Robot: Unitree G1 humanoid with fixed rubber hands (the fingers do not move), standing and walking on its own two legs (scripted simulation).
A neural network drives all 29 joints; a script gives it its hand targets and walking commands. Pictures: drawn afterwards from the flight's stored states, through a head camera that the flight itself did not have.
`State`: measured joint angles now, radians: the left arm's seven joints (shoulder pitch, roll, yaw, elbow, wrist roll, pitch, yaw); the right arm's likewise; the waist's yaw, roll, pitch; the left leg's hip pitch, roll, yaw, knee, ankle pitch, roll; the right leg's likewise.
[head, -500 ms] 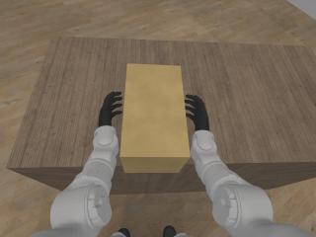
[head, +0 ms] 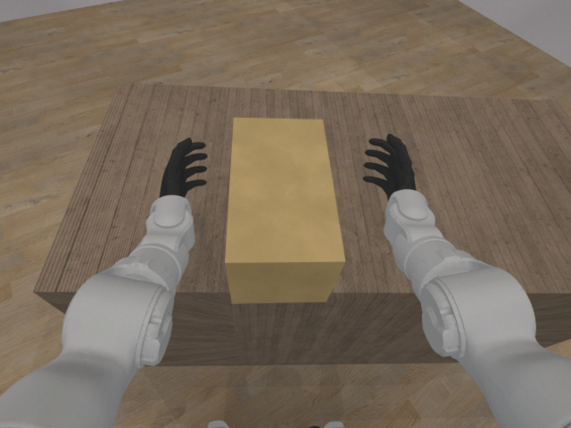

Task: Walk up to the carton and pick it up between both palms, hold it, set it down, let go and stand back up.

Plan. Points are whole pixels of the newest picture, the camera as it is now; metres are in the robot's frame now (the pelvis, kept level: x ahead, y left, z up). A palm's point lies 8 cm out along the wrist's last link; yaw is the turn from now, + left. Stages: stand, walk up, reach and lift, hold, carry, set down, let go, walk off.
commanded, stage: set down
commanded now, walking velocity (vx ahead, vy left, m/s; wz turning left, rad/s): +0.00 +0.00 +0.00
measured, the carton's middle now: (279, 208) +0.47 +0.01 -0.03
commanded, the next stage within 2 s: none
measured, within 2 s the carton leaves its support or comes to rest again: neither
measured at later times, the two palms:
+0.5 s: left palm (174, 152) +0.45 +0.15 +0.12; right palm (412, 153) +0.45 -0.17 +0.13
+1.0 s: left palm (164, 219) +0.37 +0.16 +0.08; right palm (405, 219) +0.37 -0.16 +0.08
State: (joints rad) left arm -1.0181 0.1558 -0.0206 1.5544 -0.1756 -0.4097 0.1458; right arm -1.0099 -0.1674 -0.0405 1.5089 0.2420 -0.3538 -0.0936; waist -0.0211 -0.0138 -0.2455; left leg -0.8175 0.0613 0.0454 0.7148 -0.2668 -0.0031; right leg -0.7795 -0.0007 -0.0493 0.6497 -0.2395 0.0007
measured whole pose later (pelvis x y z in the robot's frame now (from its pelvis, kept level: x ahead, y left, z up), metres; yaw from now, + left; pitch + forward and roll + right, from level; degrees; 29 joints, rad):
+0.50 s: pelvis +0.01 -0.02 +0.02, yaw +0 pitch +16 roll -1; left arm -1.01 0.19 0.07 1.38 -0.14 -0.22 0.08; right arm -0.99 -0.15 0.06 1.30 0.32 -0.17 -0.17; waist -0.01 -0.02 -0.21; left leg -0.59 0.07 0.05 0.51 -0.19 -0.02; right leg -0.57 0.01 -0.05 0.47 -0.18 -0.01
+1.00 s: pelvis +0.01 -0.01 +0.03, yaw +0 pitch +3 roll -1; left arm -0.56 0.10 0.11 0.95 -0.01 -0.14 0.08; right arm -0.58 -0.07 -0.01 1.01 0.18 -0.20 -0.16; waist 0.00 -0.03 -0.06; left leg -0.29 0.05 0.07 0.42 -0.18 -0.01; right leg -0.26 0.00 -0.03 0.36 -0.15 0.00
